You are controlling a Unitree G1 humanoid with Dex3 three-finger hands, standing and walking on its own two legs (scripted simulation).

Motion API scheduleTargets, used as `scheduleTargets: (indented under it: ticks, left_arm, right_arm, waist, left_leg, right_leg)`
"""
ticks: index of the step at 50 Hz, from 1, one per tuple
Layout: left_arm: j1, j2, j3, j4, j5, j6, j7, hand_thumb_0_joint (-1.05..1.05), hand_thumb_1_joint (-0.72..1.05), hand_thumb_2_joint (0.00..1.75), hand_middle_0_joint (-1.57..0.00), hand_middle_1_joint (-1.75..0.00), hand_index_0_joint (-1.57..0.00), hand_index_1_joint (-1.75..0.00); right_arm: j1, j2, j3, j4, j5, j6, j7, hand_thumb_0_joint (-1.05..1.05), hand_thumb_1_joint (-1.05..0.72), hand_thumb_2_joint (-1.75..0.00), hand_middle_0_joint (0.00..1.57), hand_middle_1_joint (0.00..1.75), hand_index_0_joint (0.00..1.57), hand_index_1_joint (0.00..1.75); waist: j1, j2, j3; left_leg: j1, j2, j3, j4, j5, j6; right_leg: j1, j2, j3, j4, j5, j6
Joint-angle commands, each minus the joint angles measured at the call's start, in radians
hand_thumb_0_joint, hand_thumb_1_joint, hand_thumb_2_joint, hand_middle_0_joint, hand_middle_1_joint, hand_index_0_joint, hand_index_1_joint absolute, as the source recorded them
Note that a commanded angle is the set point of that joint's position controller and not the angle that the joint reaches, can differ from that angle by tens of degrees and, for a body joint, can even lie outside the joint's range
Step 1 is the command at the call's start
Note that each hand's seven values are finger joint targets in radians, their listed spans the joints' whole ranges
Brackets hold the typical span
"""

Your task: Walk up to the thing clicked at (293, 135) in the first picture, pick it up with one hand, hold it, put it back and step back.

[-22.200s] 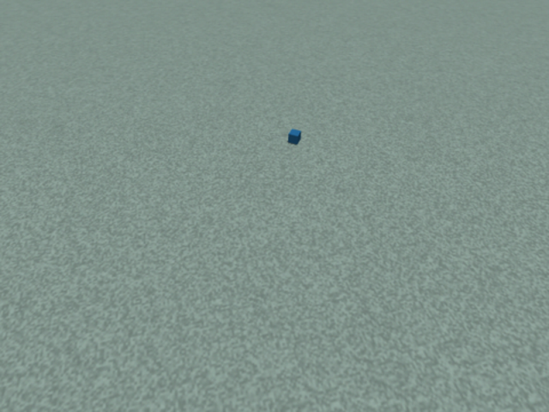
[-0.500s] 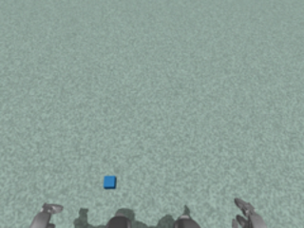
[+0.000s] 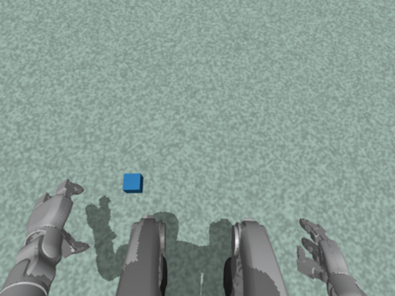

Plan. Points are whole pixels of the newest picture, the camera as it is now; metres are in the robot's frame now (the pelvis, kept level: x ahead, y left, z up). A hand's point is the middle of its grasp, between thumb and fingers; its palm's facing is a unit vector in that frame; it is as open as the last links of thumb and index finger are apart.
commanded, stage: rise first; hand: left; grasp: from above
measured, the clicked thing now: (133, 183) +0.44 +0.24 -0.49
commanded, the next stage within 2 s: approach in 1.68 s
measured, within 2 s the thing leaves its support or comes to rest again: neither
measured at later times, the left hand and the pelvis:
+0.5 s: hand (94, 197) +0.35 +0.29 -0.27, palm faces -0.47 -0.17 -0.87, open 13.9 cm; pelvis -0.04 +0.01 -0.12, yaw -3 degrees
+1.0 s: hand (103, 190) +0.38 +0.29 -0.32, palm faces -0.43 -0.04 -0.90, open 14.0 cm; pelvis -0.04 +0.01 -0.17, yaw -4 degrees
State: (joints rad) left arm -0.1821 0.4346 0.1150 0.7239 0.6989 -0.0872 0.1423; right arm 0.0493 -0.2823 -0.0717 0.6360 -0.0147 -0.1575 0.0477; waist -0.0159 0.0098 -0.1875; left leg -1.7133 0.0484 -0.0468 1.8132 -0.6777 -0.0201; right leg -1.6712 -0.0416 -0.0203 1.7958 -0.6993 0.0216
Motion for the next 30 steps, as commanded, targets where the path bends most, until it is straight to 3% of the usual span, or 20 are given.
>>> scheduleTargets:
  ticks: [1, 7, 11, 14, 19, 20, 22, 24, 26, 27, 30]
  left_arm:
    - [-0.232, 0.316, 0.103, -0.071, 0.082, -0.046, 0.055, 0.00, -0.41, 0.93, -0.05, -1.05, -0.07, -1.03]
    - [-0.393, 0.343, 0.083, 0.072, 0.167, -0.080, 0.066, 0.00, -0.48, 0.99, -0.03, -1.07, -0.04, -1.06]
    - [-0.516, 0.414, 0.088, 0.086, 0.215, -0.104, 0.081, 0.00, -0.50, 1.00, -0.03, -1.06, -0.04, -1.06]
    - [-0.547, 0.429, 0.085, 0.163, 0.254, -0.113, 0.098, 0.00, -0.48, 0.98, -0.03, -1.05, -0.05, -1.04]
    - [-0.589, 0.440, 0.071, 0.241, 0.312, -0.132, 0.129, 0.00, -0.49, 0.98, -0.04, -1.01, -0.05, -1.00]
    - [-0.657, 0.413, 0.038, 0.206, 0.322, -0.144, 0.133, 0.00, -0.49, 0.98, -0.04, -1.00, -0.05, -0.99]
    - [-0.652, 0.457, 0.065, 0.249, 0.350, -0.150, 0.149, 0.00, -0.49, 0.98, -0.05, -1.00, -0.06, -0.98]
    - [-0.654, 0.473, 0.075, 0.304, 0.377, -0.156, 0.168, 0.00, -0.50, 0.98, -0.05, -0.98, -0.06, -0.97]
    - [-0.695, 0.457, 0.056, 0.294, 0.398, -0.164, 0.184, 0.00, -0.50, 0.98, -0.06, -0.98, -0.07, -0.97]
    - [-0.710, 0.487, 0.074, 0.299, 0.412, -0.167, 0.194, 0.00, -0.50, 0.98, -0.06, -0.99, -0.07, -0.97]
    - [-0.721, 0.481, 0.069, 0.341, 0.448, -0.167, 0.218, 0.00, -0.51, 0.97, -0.06, -0.99, -0.07, -0.97]
  right_arm:
    - [0.133, -0.170, -0.067, -0.044, 0.003, -0.023, -0.007, 0.00, -0.79, -0.88, 0.20, 0.30, 0.20, 0.30]
    - [0.169, -0.176, -0.073, -0.011, -0.010, 0.004, -0.002, 0.00, -0.82, -0.88, 0.20, 0.30, 0.20, 0.30]
    - [0.178, -0.179, -0.070, 0.004, -0.019, 0.027, 0.000, 0.00, -0.82, -0.89, 0.20, 0.30, 0.20, 0.30]
    - [0.192, -0.185, -0.060, 0.023, -0.021, 0.047, 0.001, 0.00, -0.83, -0.89, 0.20, 0.30, 0.20, 0.30]
    - [0.210, -0.188, -0.049, 0.046, -0.032, 0.075, 0.011, 0.00, -0.85, -0.89, 0.20, 0.30, 0.20, 0.30]
    - [0.205, -0.190, -0.050, 0.035, -0.037, 0.075, 0.014, 0.00, -0.85, -0.89, 0.20, 0.30, 0.20, 0.30]
    - [0.211, -0.199, -0.046, 0.048, -0.040, 0.079, 0.017, 0.00, -0.86, -0.89, 0.20, 0.30, 0.20, 0.30]
    - [0.228, -0.196, -0.037, 0.070, -0.049, 0.085, 0.023, 0.00, -0.88, -0.90, 0.20, 0.30, 0.20, 0.30]
    - [0.234, -0.197, -0.038, 0.076, -0.057, 0.089, 0.029, 0.00, -0.89, -0.90, 0.20, 0.30, 0.20, 0.30]
    - [0.242, -0.200, -0.036, 0.084, -0.061, 0.091, 0.031, 0.00, -0.89, -0.90, 0.20, 0.30, 0.20, 0.30]
    - [0.247, -0.201, -0.037, 0.090, -0.074, 0.094, 0.038, 0.00, -0.90, -0.90, 0.20, 0.30, 0.20, 0.30]
  waist:
    - [-0.007, 0.048, -0.593]
    - [-0.015, 0.038, -0.605]
    - [-0.022, 0.071, -0.588]
    - [-0.039, 0.083, -0.530]
    - [-0.056, 0.106, -0.503]
    - [-0.074, 0.139, -0.511]
    - [-0.064, 0.154, -0.503]
    - [-0.071, 0.139, -0.497]
    - [-0.084, 0.166, -0.511]
    - [-0.076, 0.163, -0.529]
    - [-0.087, 0.162, -0.539]
  left_leg:
    - [0.306, -0.040, 0.040, -0.085, 0.317, 0.042]
    - [0.189, -0.041, 0.038, -0.015, 0.191, 0.042]
    - [0.130, -0.042, 0.036, 0.014, 0.081, 0.045]
    - [0.104, -0.038, 0.008, 0.017, 0.008, 0.044]
    - [0.071, -0.042, 0.001, 0.064, 0.032, 0.044]
    - [0.069, -0.043, 0.006, 0.076, 0.037, 0.042]
    - [0.074, -0.040, -0.006, 0.085, 0.039, 0.039]
    - [0.043, -0.043, 0.004, 0.116, 0.046, 0.042]
    - [0.052, -0.042, 0.005, 0.133, 0.073, 0.040]
    - [0.049, -0.043, 0.012, 0.150, 0.088, 0.042]
    - [0.025, -0.046, 0.026, 0.181, 0.118, 0.044]
  right_leg:
    - [0.216, 0.041, -0.010, -0.145, 0.326, -0.038]
    - [0.125, 0.046, -0.033, -0.072, 0.207, -0.042]
    - [0.049, 0.053, -0.040, -0.037, 0.095, -0.048]
    - [-0.038, 0.056, -0.061, 0.002, 0.038, -0.051]
    - [-0.114, 0.055, -0.079, 0.059, 0.067, -0.056]
    - [-0.122, 0.054, -0.079, 0.068, 0.077, -0.056]
    - [-0.157, 0.053, -0.088, 0.098, 0.080, -0.057]
    - [-0.157, 0.055, -0.089, 0.109, 0.084, -0.057]
    - [-0.171, 0.054, -0.091, 0.127, 0.110, -0.058]
    - [-0.168, 0.056, -0.089, 0.128, 0.122, -0.058]
    - [-0.159, 0.061, -0.091, 0.142, 0.148, -0.056]
